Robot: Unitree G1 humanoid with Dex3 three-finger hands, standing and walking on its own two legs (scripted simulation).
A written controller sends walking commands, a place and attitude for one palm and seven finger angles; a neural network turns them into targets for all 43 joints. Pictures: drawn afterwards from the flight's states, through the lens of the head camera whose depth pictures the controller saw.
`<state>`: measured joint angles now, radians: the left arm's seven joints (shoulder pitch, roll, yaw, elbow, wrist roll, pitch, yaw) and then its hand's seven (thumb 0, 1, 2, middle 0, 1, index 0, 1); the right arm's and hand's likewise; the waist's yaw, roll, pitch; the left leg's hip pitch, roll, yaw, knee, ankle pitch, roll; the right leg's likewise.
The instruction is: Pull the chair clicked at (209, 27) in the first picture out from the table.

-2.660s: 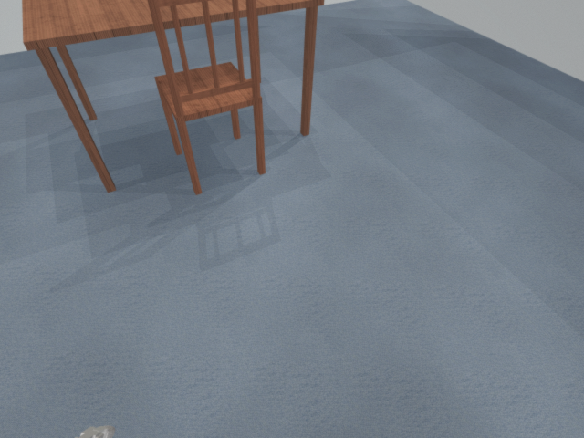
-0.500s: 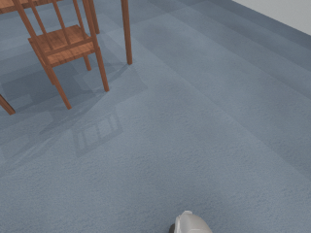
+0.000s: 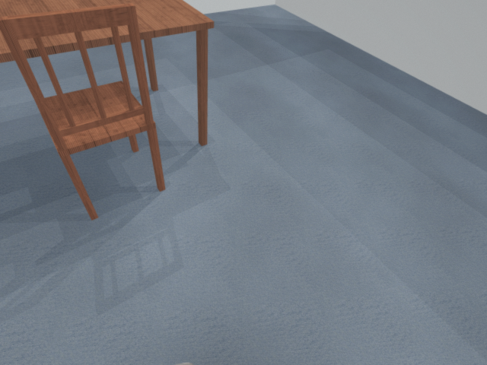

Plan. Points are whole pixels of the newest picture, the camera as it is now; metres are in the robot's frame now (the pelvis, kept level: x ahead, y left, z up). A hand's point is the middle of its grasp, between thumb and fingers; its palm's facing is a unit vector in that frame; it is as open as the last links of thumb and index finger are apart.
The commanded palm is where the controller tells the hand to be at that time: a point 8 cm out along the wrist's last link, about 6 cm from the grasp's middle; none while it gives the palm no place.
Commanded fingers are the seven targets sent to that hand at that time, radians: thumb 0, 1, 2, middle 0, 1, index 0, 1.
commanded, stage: walk to a spot facing it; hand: left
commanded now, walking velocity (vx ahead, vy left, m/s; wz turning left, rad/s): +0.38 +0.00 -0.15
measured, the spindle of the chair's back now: (91, 78) +0.95 +0.59 -0.08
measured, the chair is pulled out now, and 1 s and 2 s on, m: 0.00 0.00 0.00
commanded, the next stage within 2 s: turn to face it in 0.78 s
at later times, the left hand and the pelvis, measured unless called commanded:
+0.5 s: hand (185, 269) +0.34 +0.15 -0.17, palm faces -0.18 -0.97 -0.16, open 7.4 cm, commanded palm none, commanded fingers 0.00 0.90 0.90 -0.20 -0.30 -0.20 -0.30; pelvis +0.22 -0.01 +0.00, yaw -8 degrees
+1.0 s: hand (193, 247) +0.41 +0.15 -0.19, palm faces +0.00 -0.99 -0.13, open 7.4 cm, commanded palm none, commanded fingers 0.00 0.90 0.90 -0.20 -0.30 -0.20 -0.30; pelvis +0.42 -0.02 +0.00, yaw -4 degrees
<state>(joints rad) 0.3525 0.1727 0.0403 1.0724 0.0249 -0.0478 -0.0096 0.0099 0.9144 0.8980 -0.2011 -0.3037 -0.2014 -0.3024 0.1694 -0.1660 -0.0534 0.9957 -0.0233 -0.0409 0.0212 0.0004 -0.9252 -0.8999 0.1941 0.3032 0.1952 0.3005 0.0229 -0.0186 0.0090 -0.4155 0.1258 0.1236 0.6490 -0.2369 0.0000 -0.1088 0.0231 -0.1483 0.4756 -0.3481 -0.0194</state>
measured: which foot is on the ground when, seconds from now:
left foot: up 0.00-0.00, down 0.02-0.54, up 0.56-0.98, down 1.00-1.00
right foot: down 0.00-0.02, up 0.04-0.52, down 0.54-1.00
